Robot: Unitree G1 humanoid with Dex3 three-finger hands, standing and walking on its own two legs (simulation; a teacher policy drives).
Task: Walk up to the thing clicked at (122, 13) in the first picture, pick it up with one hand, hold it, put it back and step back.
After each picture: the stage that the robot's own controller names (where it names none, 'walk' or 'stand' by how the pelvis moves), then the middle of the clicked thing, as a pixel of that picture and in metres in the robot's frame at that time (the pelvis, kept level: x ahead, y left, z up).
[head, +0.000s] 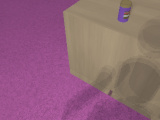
stand; (124, 11) +0.91 -0.23 -0.02
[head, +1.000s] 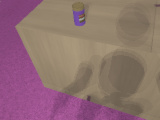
walk; (79, 14) +0.83 +0.08 +0.01
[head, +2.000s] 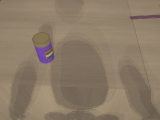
stand; (44, 48) +0.51 +0.18 +0.02
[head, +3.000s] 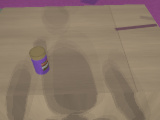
stand; (40, 60) +0.51 +0.21 -0.02
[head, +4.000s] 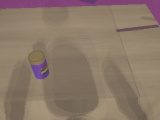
stand; (39, 65) +0.49 +0.21 -0.02
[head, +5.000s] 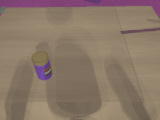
stand; (42, 66) +0.48 +0.20 -0.02
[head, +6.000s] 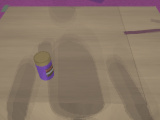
stand; (44, 66) +0.48 +0.19 -0.02
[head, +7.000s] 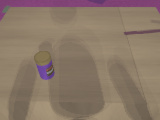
stand; (44, 65) +0.48 +0.19 -0.02
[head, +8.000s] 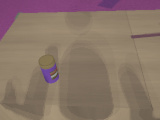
rise first; (49, 69) +0.47 +0.19 -0.01
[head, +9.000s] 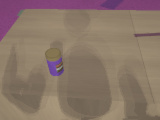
go down; (54, 62) +0.51 +0.17 -0.01
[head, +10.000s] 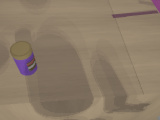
go down; (24, 59) +0.46 +0.19 +0.03
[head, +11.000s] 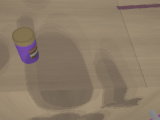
close in; (26, 46) +0.48 +0.18 +0.04
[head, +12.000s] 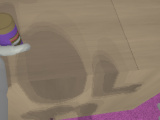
close; (7, 34) +0.50 +0.20 +0.07
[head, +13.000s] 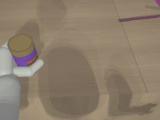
lift; (25, 55) +0.40 +0.18 +0.14
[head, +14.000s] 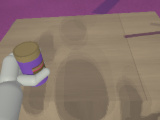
lift; (32, 64) +0.33 +0.17 +0.19
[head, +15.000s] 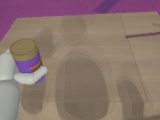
hold; (29, 62) +0.33 +0.17 +0.20
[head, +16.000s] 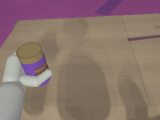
hold; (35, 65) +0.33 +0.16 +0.18
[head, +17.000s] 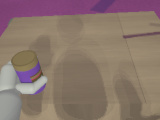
crouch; (30, 73) +0.32 +0.17 +0.16
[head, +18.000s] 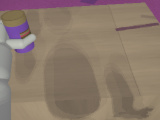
crouch; (19, 32) +0.46 +0.19 +0.20
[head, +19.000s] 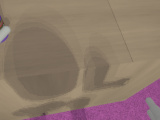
lower; out of the picture +0.53 +0.21 +0.08
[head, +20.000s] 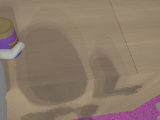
lower; (6, 39) +0.49 +0.20 +0.06
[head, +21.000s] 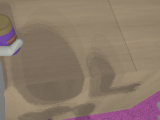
lower; (4, 36) +0.50 +0.20 +0.06
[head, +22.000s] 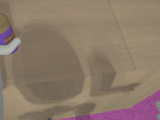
lower; (2, 35) +0.50 +0.20 +0.07
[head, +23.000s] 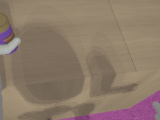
loosen; (2, 34) +0.50 +0.20 +0.06
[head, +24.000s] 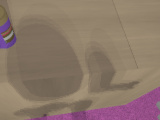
rise; out of the picture +0.50 +0.20 +0.07
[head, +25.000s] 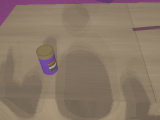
sink last; (47, 60) +0.48 +0.19 +0.02
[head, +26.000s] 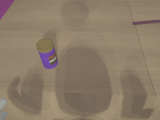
stand; (47, 54) +0.50 +0.19 +0.02
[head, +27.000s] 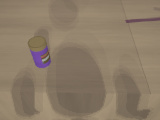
stand; (40, 52) +0.50 +0.19 +0.04
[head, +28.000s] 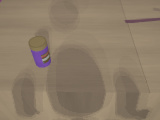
stand; (40, 52) +0.50 +0.19 +0.04
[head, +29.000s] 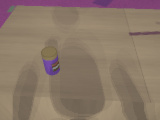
stand; (51, 61) +0.50 +0.17 -0.01
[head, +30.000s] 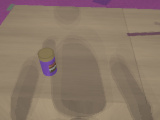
stand; (47, 62) +0.51 +0.16 -0.02
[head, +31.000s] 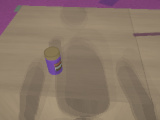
stand; (53, 61) +0.51 +0.17 -0.02
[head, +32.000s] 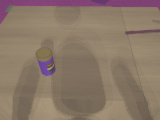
walk; (46, 62) +0.50 +0.19 -0.02
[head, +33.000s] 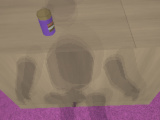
walk; (46, 22) +0.69 +0.22 +0.00
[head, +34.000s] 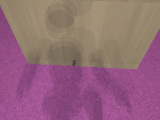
walk; out of the picture +1.08 +0.15 +0.01
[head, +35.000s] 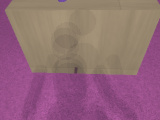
walk; out of the picture +1.14 +0.19 +0.00
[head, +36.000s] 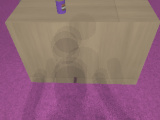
stand; (60, 4) +1.10 +0.18 -0.02
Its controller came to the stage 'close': yes
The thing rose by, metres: 0.21
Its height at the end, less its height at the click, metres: +0.00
